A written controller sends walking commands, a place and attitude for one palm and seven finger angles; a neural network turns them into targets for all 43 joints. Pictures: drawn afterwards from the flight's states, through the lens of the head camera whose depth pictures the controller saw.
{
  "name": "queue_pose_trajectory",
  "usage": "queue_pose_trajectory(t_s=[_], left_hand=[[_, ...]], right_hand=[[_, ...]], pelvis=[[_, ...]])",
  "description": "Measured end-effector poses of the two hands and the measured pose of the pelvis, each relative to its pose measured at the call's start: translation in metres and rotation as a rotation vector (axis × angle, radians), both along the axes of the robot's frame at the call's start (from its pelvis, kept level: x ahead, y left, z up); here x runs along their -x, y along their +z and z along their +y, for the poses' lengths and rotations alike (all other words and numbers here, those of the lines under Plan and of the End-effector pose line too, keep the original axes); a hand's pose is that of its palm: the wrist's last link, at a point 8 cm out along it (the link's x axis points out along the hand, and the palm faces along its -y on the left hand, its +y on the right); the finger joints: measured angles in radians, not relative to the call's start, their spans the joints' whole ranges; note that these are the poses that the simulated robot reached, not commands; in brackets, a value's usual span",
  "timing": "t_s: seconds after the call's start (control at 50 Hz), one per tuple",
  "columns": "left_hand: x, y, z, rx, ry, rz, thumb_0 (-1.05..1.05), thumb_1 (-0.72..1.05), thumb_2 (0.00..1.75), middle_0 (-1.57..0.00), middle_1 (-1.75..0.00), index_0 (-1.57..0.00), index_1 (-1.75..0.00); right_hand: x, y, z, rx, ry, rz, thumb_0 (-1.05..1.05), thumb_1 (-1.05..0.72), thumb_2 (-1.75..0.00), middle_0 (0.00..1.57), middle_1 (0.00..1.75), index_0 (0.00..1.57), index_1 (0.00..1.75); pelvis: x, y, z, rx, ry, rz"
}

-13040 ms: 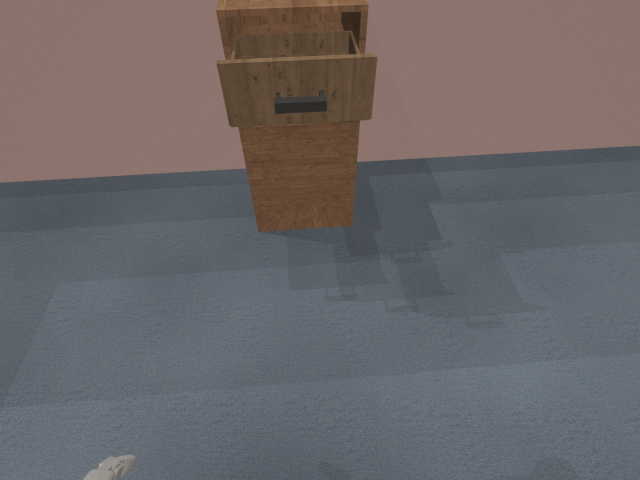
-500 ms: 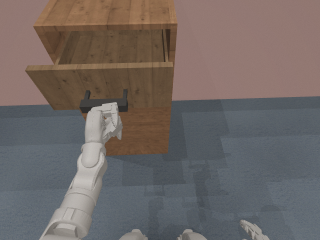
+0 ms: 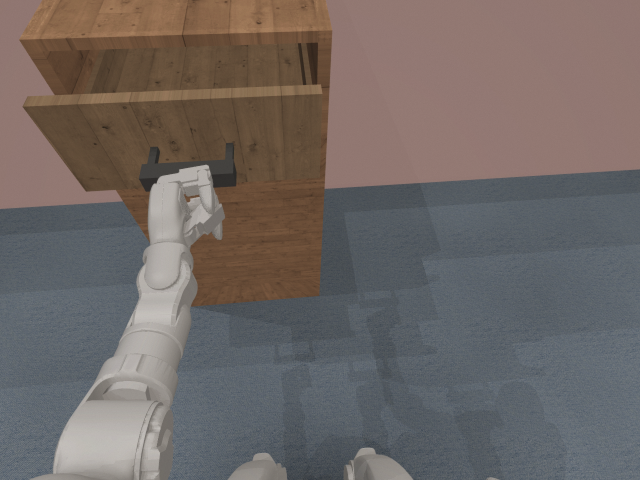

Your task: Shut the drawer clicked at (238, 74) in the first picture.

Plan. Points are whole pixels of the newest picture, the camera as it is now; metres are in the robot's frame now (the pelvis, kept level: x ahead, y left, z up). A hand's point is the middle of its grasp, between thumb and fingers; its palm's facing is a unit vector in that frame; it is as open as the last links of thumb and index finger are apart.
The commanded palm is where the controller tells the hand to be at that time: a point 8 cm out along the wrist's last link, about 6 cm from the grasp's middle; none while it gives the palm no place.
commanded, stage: push the drawer shut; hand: left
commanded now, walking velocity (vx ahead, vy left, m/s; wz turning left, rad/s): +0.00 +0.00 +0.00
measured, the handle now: (191, 163) +0.52 +0.16 +0.07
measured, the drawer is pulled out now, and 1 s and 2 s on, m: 0.11 0.00 0.00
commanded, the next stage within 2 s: pull the fist back off the drawer in 1.54 s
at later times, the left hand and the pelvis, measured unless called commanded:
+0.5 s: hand (221, 172) +0.50 +0.12 +0.07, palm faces +0.08 -1.00 -0.02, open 3.2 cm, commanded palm +0.48 +0.17 +0.07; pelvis +0.00 +0.00 -0.01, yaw +0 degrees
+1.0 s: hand (221, 147) +0.55 +0.12 +0.06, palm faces +0.08 -1.00 -0.02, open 2.9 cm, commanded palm +0.55 +0.17 +0.07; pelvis +0.01 +0.01 -0.01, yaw -1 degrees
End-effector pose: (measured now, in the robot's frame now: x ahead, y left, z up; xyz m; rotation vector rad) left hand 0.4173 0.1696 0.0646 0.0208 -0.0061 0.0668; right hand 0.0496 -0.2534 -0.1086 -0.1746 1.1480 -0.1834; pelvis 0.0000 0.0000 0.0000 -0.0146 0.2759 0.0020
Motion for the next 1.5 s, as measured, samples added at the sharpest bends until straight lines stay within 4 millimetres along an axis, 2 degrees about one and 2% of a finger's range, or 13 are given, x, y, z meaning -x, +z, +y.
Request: queue_pose_trajectory(t_s=[0.22, 0.62, 0.88, 1.02, 1.18, 1.5], left_hand=[[-0.023, 0.0, 0.003, 0.005, 0.005, 0.002, -0.01, 0.83, 0.9, -1.4, -1.6, -1.4, -1.6], [-0.076, 0.003, 0.001, 0.004, 0.02, 0.011, 0.02, 0.87, 0.92, -1.4, -1.6, -1.4, -1.6], [-0.111, 0.003, 0.003, 0.008, 0.022, 0.019, 0.01, 0.87, 0.92, -1.4, -1.6, -1.4, -1.6], [-0.112, 0.0, 0.007, 0.008, 0.014, 0.036, -0.04, 0.8, 0.95, -1.4, -1.6, -1.4, -1.6], [-0.113, -0.001, 0.01, 0.002, 0.024, 0.03, -0.05, 0.74, 0.98, -1.4, -1.6, -1.4, -1.6], [-0.116, 0.007, 0.015, -0.007, 0.012, 0.046, 0.03, 0.68, 0.99, -1.4, -1.6, -1.4, -1.6]], right_hand=[[0.021, -0.004, 0.0, 0.012, -0.01, 0.06, 0.0, -0.91, -0.9, 0.2, 0.29, 0.2, 0.3], [0.076, -0.005, 0.005, 0.019, -0.066, 0.223, 0.0, -0.91, -0.9, 0.2, 0.29, 0.2, 0.3], [0.093, 0.001, 0.009, 0.028, -0.097, 0.309, 0.0, -0.91, -0.9, 0.2, 0.29, 0.2, 0.3], [0.095, 0.002, 0.012, 0.028, -0.088, 0.334, 0.0, -0.91, -0.9, 0.2, 0.29, 0.2, 0.3], [0.099, 0.001, 0.011, 0.051, -0.071, 0.327, 0.0, -0.91, -0.9, 0.2, 0.29, 0.2, 0.3], [0.141, 0.005, 0.018, 0.085, -0.104, 0.324, 0.0, -0.91, -0.9, 0.2, 0.29, 0.2, 0.3]], pelvis=[[0.005, -0.005, 0.002, 0.006, 0.005, 0.026], [0.002, -0.012, 0.006, 0.018, -0.002, 0.095], [-0.006, -0.014, 0.009, 0.029, -0.006, 0.143], [-0.008, -0.014, 0.009, 0.038, 0.005, 0.147], [0.003, -0.02, 0.01, 0.052, 0.023, 0.159], [0.026, -0.026, 0.014, 0.067, 0.016, 0.17]])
